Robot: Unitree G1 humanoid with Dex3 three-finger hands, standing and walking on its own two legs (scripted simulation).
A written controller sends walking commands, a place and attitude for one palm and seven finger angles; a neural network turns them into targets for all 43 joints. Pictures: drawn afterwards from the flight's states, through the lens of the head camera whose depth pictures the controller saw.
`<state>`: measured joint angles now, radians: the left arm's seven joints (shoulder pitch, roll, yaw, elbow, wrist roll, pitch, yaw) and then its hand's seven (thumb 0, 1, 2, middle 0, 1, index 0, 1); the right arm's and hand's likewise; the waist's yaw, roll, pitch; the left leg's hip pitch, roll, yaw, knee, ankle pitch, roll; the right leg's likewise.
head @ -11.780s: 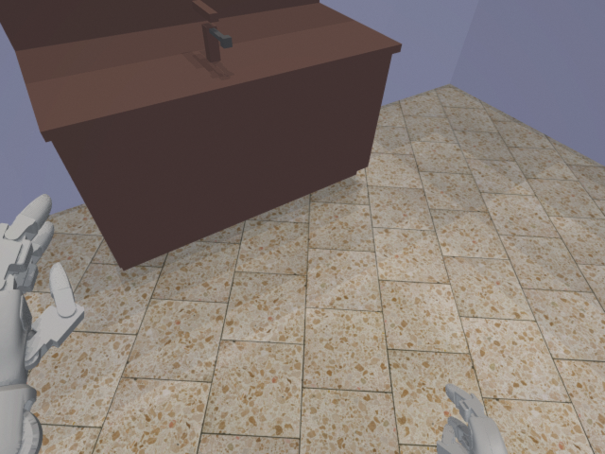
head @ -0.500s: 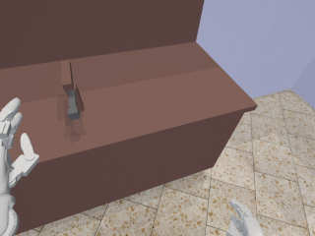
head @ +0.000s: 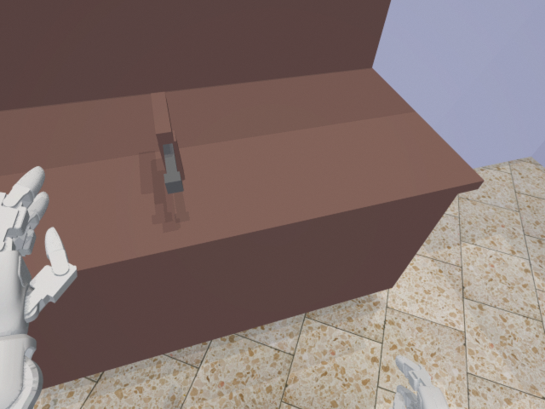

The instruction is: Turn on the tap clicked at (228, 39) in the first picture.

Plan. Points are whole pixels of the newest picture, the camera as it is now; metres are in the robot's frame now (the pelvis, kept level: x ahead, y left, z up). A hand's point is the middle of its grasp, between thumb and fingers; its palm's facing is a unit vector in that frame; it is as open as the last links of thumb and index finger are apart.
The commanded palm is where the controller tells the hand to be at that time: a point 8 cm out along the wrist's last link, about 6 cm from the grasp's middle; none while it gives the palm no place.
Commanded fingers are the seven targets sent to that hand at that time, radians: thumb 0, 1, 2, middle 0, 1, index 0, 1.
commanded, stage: come to a stop and stand still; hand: left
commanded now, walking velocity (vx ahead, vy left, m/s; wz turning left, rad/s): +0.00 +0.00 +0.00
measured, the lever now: (173, 182) +0.46 +0.23 +0.04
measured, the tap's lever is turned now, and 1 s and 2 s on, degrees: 0 0 0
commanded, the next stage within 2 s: look again from close up in 0.12 s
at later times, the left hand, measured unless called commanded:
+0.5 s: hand (85, 253) +0.23 +0.24 +0.16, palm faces +0.40 -0.85 -0.33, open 7.4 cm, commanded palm +0.18 +0.28 +0.18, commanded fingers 0.00 0.90 0.90 -0.20 -0.30 -0.20 -0.30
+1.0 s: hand (125, 235) +0.26 +0.21 +0.16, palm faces +0.40 -0.85 -0.35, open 7.4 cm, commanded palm +0.20 +0.25 +0.18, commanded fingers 0.00 0.90 0.90 -0.20 -0.30 -0.20 -0.30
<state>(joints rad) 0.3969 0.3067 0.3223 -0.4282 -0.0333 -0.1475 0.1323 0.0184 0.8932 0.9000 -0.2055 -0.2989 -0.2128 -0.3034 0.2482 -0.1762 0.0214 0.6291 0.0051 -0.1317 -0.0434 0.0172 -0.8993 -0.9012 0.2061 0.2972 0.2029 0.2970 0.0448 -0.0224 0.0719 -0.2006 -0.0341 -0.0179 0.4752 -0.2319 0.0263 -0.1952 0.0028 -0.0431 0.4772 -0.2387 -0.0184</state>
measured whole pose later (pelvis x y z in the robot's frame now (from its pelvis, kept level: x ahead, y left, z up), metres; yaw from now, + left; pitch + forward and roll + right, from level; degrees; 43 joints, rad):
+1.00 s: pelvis +0.04 -0.04 +0.00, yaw +1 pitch +0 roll -1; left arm 0.43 0.35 0.33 -0.49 -0.06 -0.14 0.14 0.02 0.89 0.90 -0.21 -0.30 -0.21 -0.30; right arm 0.23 -0.17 0.02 0.60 0.01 -0.07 -0.03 0.02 -0.90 -0.90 0.21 0.30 0.20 0.30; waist 0.01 0.01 0.03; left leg -0.23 0.03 -0.07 0.57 -0.33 -0.02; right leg -0.18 0.08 -0.09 0.47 -0.30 -0.08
